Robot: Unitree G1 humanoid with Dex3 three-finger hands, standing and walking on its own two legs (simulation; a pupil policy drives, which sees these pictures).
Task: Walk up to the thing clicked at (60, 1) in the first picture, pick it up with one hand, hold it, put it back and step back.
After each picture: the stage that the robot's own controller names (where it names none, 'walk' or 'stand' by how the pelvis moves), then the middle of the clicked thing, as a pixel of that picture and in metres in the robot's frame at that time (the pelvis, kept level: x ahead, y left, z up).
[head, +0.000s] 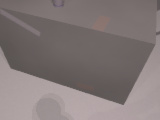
stand; out of the picture +1.06 +0.16 -0.01
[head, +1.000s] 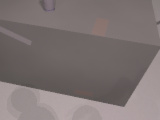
walk; (48, 0) +0.94 +0.18 +0.01
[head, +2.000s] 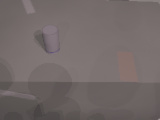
walk; (51, 40) +0.58 +0.11 +0.00
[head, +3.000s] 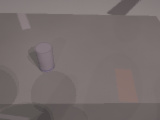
stand; (45, 58) +0.49 +0.16 +0.01
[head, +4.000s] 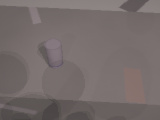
stand; (54, 54) +0.51 +0.13 +0.00
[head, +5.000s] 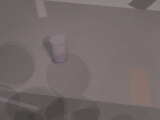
stand; (59, 49) +0.50 +0.10 +0.01
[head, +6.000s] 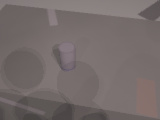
stand; (67, 57) +0.50 +0.08 +0.00
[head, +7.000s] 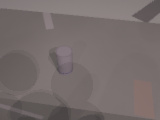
stand; (64, 61) +0.49 +0.08 -0.01
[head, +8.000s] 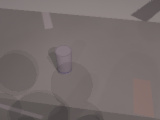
stand; (64, 60) +0.49 +0.09 -0.01
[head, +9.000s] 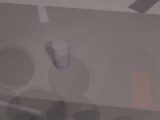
rise first; (61, 54) +0.50 +0.09 -0.01
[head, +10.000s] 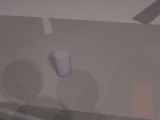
rise first; (63, 63) +0.48 +0.11 -0.01
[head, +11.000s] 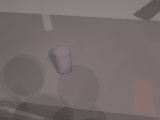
go down; (63, 61) +0.49 +0.11 +0.00
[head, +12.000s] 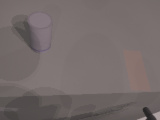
go down; (40, 33) +0.48 +0.09 +0.07
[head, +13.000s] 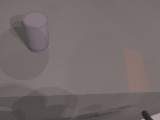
close in; (37, 33) +0.48 +0.10 +0.07
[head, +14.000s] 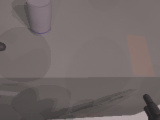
close in; (39, 15) +0.52 +0.08 +0.10
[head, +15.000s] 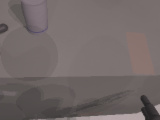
close; (35, 13) +0.52 +0.09 +0.10
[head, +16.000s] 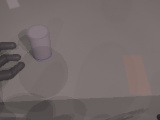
go down; (40, 44) +0.48 +0.11 +0.07
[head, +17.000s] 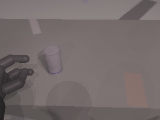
close; (53, 60) +0.50 +0.12 +0.03
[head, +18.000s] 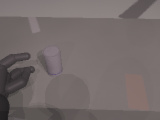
stand; (53, 61) +0.49 +0.12 +0.02
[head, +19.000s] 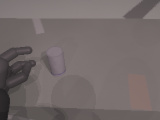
stand; (56, 61) +0.49 +0.11 +0.02
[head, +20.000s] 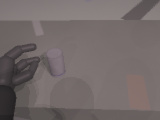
stand; (56, 63) +0.49 +0.11 +0.01
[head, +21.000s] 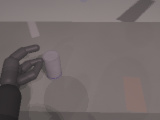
stand; (52, 65) +0.48 +0.12 +0.01
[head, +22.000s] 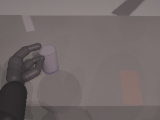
crouch; (49, 60) +0.50 +0.12 +0.01
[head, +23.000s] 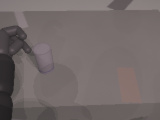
crouch; (44, 59) +0.49 +0.12 +0.01
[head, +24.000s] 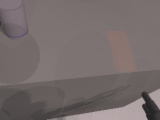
lower; (13, 18) +0.52 +0.12 +0.09
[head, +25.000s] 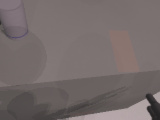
lower; (13, 18) +0.51 +0.12 +0.10
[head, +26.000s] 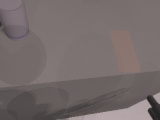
lower; (14, 18) +0.51 +0.12 +0.10
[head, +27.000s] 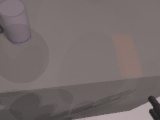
lower; (16, 23) +0.50 +0.12 +0.09
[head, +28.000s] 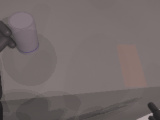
loosen; (25, 34) +0.48 +0.12 +0.08
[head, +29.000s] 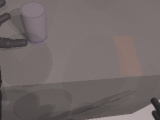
withdraw; (35, 24) +0.51 +0.08 +0.09
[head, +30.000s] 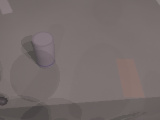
sink last; (44, 50) +0.46 +0.10 +0.06
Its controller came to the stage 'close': yes
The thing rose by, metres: 0.00
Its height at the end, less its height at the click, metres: +0.00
